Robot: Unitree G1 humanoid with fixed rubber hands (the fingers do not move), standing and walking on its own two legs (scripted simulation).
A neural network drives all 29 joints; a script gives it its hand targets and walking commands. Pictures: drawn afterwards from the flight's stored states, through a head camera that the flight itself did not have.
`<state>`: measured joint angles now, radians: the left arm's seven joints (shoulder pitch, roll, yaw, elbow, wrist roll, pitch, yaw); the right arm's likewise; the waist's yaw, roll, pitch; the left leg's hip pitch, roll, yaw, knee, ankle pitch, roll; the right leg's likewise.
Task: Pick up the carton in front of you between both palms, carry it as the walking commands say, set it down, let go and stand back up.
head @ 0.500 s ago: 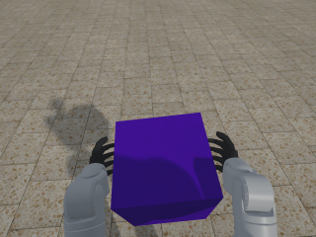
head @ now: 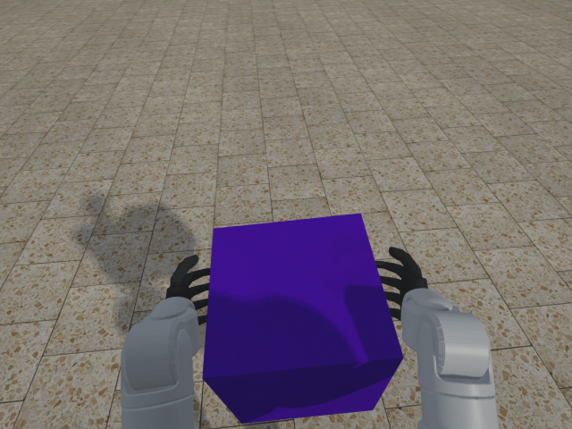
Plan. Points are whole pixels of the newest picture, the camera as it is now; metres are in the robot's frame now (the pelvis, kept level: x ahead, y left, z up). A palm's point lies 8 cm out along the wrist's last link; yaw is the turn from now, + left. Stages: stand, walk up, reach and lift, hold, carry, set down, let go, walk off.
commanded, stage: carry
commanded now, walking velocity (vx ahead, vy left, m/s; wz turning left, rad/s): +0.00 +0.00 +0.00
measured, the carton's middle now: (297, 324) +0.29 +0.00 +0.00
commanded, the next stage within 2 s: hold in 1.68 s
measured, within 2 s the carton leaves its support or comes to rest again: neither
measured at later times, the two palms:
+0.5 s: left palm (182, 350) +0.22 +0.14 +0.07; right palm (424, 341) +0.22 -0.15 +0.07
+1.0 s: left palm (196, 357) +0.23 +0.13 +0.03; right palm (423, 349) +0.23 -0.16 +0.03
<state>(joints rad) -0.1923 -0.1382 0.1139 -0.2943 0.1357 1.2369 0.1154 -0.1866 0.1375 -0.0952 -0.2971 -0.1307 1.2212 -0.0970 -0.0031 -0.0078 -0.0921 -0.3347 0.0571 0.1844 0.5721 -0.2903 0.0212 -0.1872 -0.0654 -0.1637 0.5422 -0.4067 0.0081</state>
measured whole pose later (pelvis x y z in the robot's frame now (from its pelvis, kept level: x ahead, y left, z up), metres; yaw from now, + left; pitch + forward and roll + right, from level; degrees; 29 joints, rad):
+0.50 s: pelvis -0.04 +0.00 +0.00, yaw +0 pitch +1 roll +0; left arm -0.15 -0.13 0.09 -0.13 0.18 1.12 0.10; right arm -0.14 0.13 -0.08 -0.14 -0.17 1.11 -0.08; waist 0.00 0.00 -0.11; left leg -0.33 0.07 0.18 0.51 -0.21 0.02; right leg -0.20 -0.05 -0.17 0.52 -0.34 -0.01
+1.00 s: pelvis -0.06 -0.01 +0.00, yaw +0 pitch +1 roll +0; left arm -0.23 -0.15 0.18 0.24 0.26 0.70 0.05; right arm -0.23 0.14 -0.17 0.23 -0.26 0.69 -0.04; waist 0.00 0.00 -0.08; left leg -0.36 0.08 0.18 0.50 -0.16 0.02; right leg -0.24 -0.03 -0.17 0.53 -0.32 -0.03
